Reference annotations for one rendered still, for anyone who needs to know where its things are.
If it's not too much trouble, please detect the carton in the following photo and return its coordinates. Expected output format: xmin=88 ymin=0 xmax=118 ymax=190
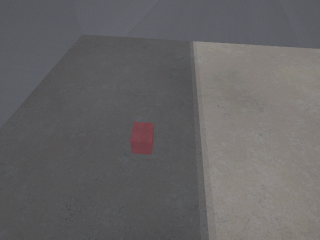
xmin=130 ymin=122 xmax=154 ymax=155

